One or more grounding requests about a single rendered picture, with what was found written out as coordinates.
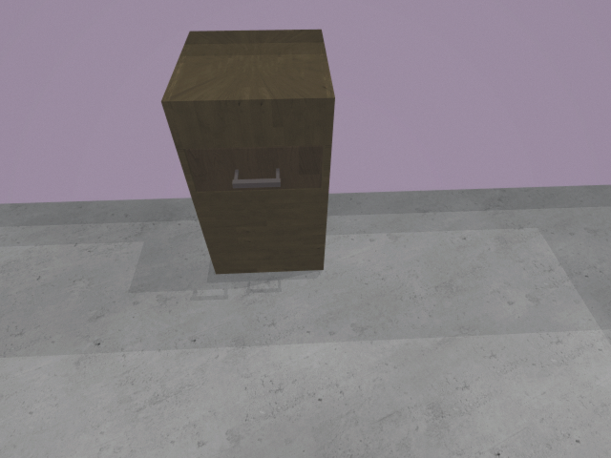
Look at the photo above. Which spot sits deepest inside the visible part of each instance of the handle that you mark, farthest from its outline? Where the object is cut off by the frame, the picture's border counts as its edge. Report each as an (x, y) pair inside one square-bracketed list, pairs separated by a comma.
[(256, 183)]

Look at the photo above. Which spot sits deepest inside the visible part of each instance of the cabinet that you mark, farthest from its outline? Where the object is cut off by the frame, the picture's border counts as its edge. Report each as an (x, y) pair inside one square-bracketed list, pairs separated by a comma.
[(233, 89)]

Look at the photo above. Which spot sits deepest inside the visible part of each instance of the drawer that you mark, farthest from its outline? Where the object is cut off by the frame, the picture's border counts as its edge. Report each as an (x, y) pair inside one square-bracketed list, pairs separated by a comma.
[(213, 169)]

